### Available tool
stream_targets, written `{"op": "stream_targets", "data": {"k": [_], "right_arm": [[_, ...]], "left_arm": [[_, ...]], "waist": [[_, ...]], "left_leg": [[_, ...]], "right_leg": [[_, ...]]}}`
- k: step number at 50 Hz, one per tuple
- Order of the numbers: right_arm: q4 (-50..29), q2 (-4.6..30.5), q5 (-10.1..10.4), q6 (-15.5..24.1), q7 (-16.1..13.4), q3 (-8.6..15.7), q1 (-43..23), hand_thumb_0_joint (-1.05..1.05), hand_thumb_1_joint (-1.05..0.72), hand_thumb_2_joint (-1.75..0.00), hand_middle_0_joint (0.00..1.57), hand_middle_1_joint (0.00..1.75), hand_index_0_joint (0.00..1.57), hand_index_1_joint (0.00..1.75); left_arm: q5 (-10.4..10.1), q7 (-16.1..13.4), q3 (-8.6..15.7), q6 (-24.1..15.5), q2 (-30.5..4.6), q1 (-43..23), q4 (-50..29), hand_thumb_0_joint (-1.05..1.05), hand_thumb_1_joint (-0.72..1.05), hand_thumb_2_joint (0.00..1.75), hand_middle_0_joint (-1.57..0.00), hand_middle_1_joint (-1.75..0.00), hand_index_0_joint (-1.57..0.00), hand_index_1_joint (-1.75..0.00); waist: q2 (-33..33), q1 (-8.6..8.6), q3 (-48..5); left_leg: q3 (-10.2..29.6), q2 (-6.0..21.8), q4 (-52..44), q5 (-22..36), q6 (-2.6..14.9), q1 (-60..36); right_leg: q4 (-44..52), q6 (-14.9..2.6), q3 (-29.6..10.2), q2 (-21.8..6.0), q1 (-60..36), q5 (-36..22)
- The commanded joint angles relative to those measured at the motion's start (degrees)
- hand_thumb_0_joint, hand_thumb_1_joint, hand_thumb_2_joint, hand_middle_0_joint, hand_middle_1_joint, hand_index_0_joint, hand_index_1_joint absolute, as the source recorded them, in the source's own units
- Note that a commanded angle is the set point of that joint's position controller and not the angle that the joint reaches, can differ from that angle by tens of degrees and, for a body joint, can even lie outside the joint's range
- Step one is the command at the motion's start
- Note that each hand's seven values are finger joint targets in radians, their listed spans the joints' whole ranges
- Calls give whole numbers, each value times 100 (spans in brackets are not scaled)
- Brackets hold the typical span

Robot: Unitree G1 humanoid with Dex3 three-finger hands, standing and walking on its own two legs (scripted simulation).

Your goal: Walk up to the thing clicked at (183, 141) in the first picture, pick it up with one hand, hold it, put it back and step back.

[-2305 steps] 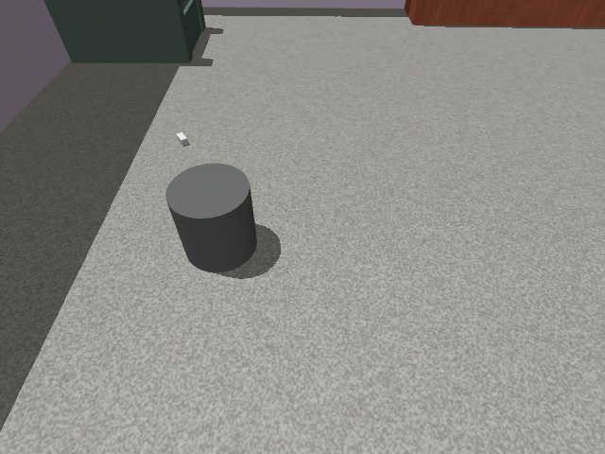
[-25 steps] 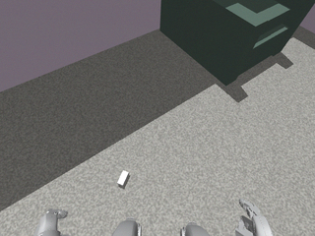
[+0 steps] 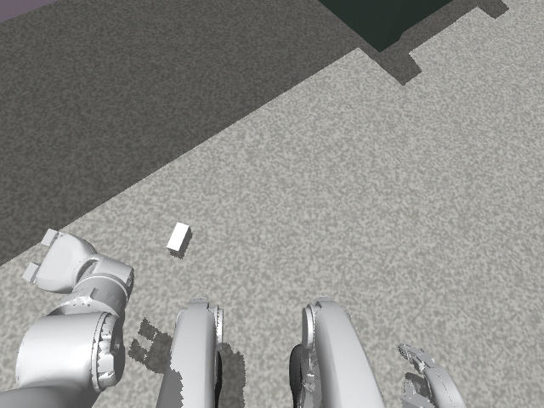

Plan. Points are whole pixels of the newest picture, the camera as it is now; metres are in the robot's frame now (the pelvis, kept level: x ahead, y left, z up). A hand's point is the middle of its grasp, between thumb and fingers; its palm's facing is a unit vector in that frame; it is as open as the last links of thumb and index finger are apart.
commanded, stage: rise first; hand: left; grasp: from above
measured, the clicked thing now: (179, 238) +0.50 +0.23 -0.51
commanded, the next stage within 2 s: none
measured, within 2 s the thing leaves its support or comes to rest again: neither
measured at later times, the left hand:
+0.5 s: hand (137, 243) +0.42 +0.28 -0.29, palm faces -0.07 -0.47 -0.88, open 13.2 cm
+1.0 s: hand (150, 238) +0.45 +0.27 -0.35, palm faces -0.07 -0.47 -0.88, open 12.8 cm
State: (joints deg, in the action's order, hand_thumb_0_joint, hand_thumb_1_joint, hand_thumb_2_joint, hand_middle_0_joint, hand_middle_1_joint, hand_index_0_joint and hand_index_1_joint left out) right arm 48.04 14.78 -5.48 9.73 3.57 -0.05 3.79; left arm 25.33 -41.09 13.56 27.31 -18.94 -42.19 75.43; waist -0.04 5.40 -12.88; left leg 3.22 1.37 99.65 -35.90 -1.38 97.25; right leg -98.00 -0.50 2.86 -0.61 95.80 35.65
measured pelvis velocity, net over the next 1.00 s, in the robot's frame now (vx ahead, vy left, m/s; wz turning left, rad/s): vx -0.02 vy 0.01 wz -0.10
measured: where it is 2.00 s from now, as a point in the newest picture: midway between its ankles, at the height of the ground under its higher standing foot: (256, 407)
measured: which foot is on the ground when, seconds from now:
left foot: down 0.00-1.00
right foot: down 0.00-1.00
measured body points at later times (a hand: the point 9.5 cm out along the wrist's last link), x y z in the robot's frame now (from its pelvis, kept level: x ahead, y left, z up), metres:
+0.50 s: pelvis -0.02 +0.01 -0.15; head +0.22 +0.02 +0.23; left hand +0.42 +0.30 -0.24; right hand +0.00 -0.25 -0.28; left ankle +0.07 +0.13 -0.50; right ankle +0.07 -0.12 -0.50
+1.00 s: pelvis -0.02 +0.01 -0.19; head +0.25 +0.01 +0.17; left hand +0.45 +0.29 -0.30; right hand -0.03 -0.28 -0.30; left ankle +0.07 +0.13 -0.50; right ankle +0.07 -0.12 -0.50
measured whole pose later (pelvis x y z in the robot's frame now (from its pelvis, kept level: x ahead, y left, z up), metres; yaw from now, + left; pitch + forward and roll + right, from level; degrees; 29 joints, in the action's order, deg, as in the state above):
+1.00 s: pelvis -0.02 +0.01 -0.19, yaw -6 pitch +36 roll -6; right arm 49.4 20.4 -8.1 12.0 18.9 -2.9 6.7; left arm 33.0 -42.3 27.9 28.4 -41.6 -73.5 99.1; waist 1.5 14.9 0.9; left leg 6.9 2.2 135.4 -40.0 -0.9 131.8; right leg -130.6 0.4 4.9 1.1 129.8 37.1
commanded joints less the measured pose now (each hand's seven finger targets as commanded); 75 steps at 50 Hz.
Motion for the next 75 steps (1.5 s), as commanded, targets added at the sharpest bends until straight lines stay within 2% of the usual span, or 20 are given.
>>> {"op": "stream_targets", "data": {"k": [1,6,11,15,18,20,21,24,31,39,42,43,45,52,53,54,55,57,64,75], "right_arm": [[-85,923,-104,196,316,322,494,0,-91,-91,20,30,20,30],[90,1090,-151,237,619,358,577,0,-91,-91,20,30,20,30],[233,1254,-121,336,888,403,784,0,-91,-91,20,30,20,30],[322,1343,-69,335,1023,426,1013,0,-90,-90,20,30,20,30],[398,1405,-3,315,1122,413,1216,0,-90,-90,20,30,20,30],[442,1458,37,314,1153,430,1241,0,-90,-90,20,30,20,30],[440,1442,23,299,1180,390,1290,0,-90,-90,20,30,20,30],[377,1459,31,315,1238,381,1365,0,-90,-90,20,30,20,30],[426,1481,-39,335,1356,240,1744,0,-91,-90,20,30,20,30],[263,1721,-157,297,1446,147,1723,0,-92,-91,20,30,20,30],[268,1751,-192,283,1473,112,1784,0,-91,-90,20,30,20,30],[261,1775,-237,265,1497,89,1754,0,-91,-90,20,30,20,30],[288,1842,-231,253,1514,86,1816,0,-91,-90,20,30,20,30],[293,1903,-244,231,1634,-82,1897,0,-91,-90,20,30,20,30],[261,1898,-264,225,1648,-105,1832,0,-91,-90,20,30,20,30],[253,1964,-249,207,1658,-87,1903,0,-91,-90,20,30,20,30],[241,1967,-266,208,1676,-116,1842,0,-92,-90,20,30,20,30],[227,2024,-228,203,1724,-130,1930,0,-92,-90,20,30,20,30],[232,2104,-271,206,1841,-231,1845,0,-92,-90,20,30,20,30],[290,2157,-281,208,2023,-345,1942,0,-92,-91,20,30,20,30]], "left_arm": [[111,-354,254,241,-1437,-1804,268,0,-44,95,-19,-95,-17,-98],[255,-445,393,296,-1825,-2806,570,0,-41,93,-20,-94,-18,-96],[290,-513,656,173,-2357,-3590,548,0,-39,91,-21,-93,-20,-95],[250,-408,798,130,-2555,-4016,474,0,-40,93,-20,-93,-18,-95],[330,-317,890,161,-2748,-4172,565,0,-40,93,-19,-92,-18,-94],[468,-217,835,217,-2675,-4157,740,0,-40,93,-19,-91,-18,-93],[518,-170,803,233,-2674,-4171,918,0,-38,91,-20,-91,-19,-93],[683,-83,803,229,-2670,-4058,1207,0,-39,91,-18,-94,-18,-95],[759,3,792,158,-2753,-4361,1473,0,-34,86,-24,-91,-23,-91],[982,-225,1134,120,-3428,-4799,1688,0,-32,83,-26,-89,-26,-89],[1014,-311,1225,84,-3520,-4906,1662,0,-32,84,-27,-86,-26,-87],[1029,-296,1141,101,-3536,-4837,1780,0,-31,83,-27,-88,-26,-88],[985,-320,1256,82,-3627,-4919,1664,0,-34,86,-26,-86,-24,-88],[874,-362,1211,115,-3610,-4915,1826,0,-40,91,-22,-89,-20,-92],[899,-333,1110,111,-3645,-4974,1692,0,-40,90,-20,-92,-19,-94],[877,-371,1202,119,-3671,-4838,1884,0,-42,92,-20,-92,-18,-94],[884,-359,1131,141,-3707,-4941,1756,0,-42,91,-18,-94,-17,-95],[823,-421,1252,145,-3760,-4853,1833,0,-40,90,-22,-89,-20,-91],[854,-469,1182,182,-3966,-4875,1776,0,-39,88,-21,-91,-20,-92],[725,-650,1186,161,-3931,-4955,1920,0,-38,88,-22,-89,-20,-91]], "waist": [[321,66,-2891],[531,324,-3068],[1000,430,-3520],[1307,551,-3726],[1503,546,-3779],[1633,574,-3696],[1580,669,-3514],[1285,693,-3391],[923,958,-3150],[1287,977,-3148],[1502,1029,-3178],[1409,1124,-2980],[1491,1100,-3135],[1679,1233,-2934],[1797,1295,-2836],[1688,1219,-2838],[1635,1340,-2759],[1676,1287,-2813],[1814,1407,-2521],[1811,1560,-2299]], "left_leg": [[-341,-187,-315,620,62,-1033],[-288,-149,298,266,67,-421],[-185,-78,657,153,28,-423],[-173,-45,904,161,24,-438],[-115,-1,978,344,-3,-522],[8,15,1011,348,-8,-626],[16,15,1102,402,6,-479],[-72,-21,1375,685,59,-80],[-175,-64,1870,901,170,549],[-173,-18,2179,782,197,692],[-147,13,2248,746,175,642],[-139,-7,2274,655,203,832],[-69,29,2301,754,176,725],[92,82,2367,815,132,660],[118,77,2363,831,136,618],[69,86,2391,846,144,770],[84,61,2450,820,185,840],[126,81,2395,814,158,821],[246,71,2398,596,191,868],[316,90,2442,487,185,952]], "right_leg": [[911,-2,-231,137,-1127,-521],[383,11,-177,196,-360,-45],[-282,2,11,175,144,-77],[-596,-5,107,166,457,-194],[-935,-22,246,147,652,-572],[-1159,-65,331,132,1080,-633],[-1229,-61,329,138,1129,-704],[-1362,-43,314,183,948,-990],[-1473,32,299,227,654,-1263],[-1666,24,374,249,719,-1178],[-1716,13,429,268,793,-1140],[-1732,27,449,270,766,-1064],[-1803,25,498,273,763,-1147],[-1941,7,649,323,906,-1236],[-1997,0,673,303,977,-1261],[-1939,15,643,365,774,-1294],[-1959,41,668,324,819,-1312],[-1969,17,684,358,757,-1288],[-2013,30,791,329,949,-1134],[-1989,38,844,393,912,-1092]]}}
